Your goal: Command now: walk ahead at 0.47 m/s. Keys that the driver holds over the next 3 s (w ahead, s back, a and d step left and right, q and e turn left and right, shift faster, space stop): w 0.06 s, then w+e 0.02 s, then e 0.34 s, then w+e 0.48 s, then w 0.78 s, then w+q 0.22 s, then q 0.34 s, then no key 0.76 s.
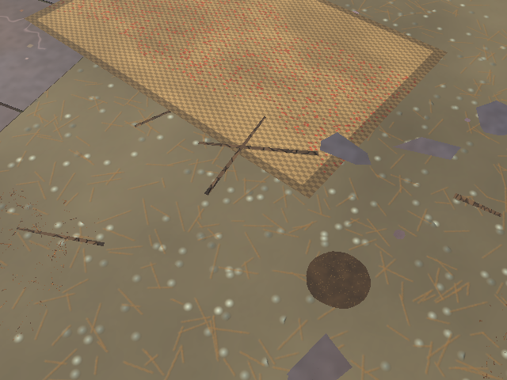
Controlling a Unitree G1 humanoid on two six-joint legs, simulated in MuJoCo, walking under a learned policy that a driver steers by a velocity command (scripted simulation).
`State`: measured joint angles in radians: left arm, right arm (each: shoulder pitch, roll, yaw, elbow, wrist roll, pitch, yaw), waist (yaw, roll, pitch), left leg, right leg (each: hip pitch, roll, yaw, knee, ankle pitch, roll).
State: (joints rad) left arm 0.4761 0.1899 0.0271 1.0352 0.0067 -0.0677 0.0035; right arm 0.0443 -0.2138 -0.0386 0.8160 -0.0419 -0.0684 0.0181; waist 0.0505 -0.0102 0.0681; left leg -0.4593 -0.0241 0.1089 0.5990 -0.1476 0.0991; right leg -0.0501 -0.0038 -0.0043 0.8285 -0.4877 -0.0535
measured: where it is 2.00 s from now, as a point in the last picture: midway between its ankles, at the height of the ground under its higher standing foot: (357, 258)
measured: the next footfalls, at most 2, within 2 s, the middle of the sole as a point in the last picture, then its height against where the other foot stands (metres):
right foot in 0.46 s outside the picture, level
left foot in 1.00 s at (251, 354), level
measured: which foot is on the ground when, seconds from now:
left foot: down 0.00-0.46, up 0.48-0.98, down 1.00-1.00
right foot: up 0.00-0.44, down 0.46-1.00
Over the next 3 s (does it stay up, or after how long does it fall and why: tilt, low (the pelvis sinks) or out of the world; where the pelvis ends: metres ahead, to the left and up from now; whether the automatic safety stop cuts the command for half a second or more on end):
stays up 0.94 -0.34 0.03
